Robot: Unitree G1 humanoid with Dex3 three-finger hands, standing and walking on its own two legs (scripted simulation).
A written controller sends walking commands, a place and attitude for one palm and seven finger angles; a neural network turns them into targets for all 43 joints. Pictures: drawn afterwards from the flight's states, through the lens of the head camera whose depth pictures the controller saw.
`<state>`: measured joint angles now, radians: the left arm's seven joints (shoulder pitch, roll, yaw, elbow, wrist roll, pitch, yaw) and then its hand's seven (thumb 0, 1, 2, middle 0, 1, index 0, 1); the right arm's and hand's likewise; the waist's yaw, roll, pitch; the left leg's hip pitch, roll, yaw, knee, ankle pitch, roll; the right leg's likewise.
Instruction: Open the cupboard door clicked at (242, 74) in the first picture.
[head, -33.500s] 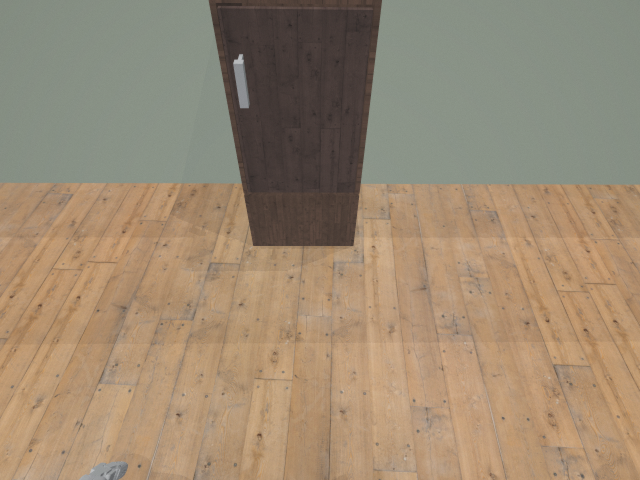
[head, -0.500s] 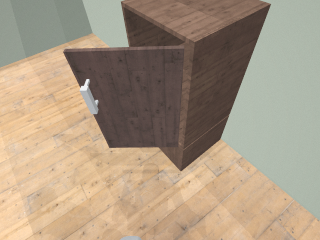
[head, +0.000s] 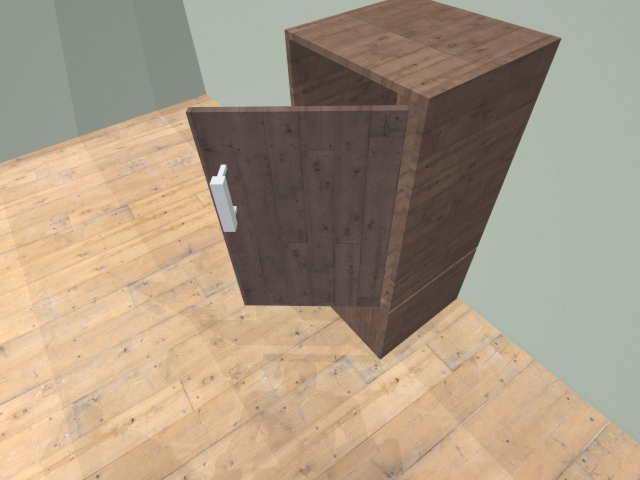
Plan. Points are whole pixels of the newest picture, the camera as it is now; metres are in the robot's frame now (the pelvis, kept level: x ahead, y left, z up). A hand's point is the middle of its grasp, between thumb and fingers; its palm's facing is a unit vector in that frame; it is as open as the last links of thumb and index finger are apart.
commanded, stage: come to a stop and stand still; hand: left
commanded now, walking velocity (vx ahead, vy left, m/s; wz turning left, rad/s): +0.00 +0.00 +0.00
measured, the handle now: (226, 198) +0.61 +0.24 -0.02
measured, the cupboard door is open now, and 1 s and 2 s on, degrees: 51 51 51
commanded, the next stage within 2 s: look again from close up in 0.14 s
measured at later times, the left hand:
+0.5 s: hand out of the picture +0.03 +0.15 -0.17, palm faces -0.01 -0.98 -0.20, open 7.3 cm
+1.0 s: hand out of the picture +0.04 +0.13 -0.17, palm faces +0.03 -0.98 -0.20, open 7.3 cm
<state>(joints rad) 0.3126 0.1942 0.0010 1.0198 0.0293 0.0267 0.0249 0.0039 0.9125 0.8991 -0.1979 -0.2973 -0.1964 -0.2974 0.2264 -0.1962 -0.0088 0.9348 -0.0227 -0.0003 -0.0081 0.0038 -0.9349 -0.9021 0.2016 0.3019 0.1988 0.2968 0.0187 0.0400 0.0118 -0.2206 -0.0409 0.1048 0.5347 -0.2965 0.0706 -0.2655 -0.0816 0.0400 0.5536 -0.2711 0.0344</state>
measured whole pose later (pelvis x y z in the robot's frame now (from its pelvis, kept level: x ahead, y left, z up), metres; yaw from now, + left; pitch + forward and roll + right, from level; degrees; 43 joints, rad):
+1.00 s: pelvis +0.04 -0.05 +0.00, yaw +0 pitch +0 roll +0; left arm 0.28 0.15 0.01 1.08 0.02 -0.01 0.02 0.01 0.92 0.90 -0.20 -0.30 -0.20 -0.30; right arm 0.28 -0.17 -0.01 1.10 -0.02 -0.01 -0.02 0.01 -0.91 -0.90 0.20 0.30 0.20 0.30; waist 0.01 0.01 0.02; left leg -0.18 0.03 0.07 0.50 -0.32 -0.01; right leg -0.21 -0.01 0.00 0.52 -0.30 0.00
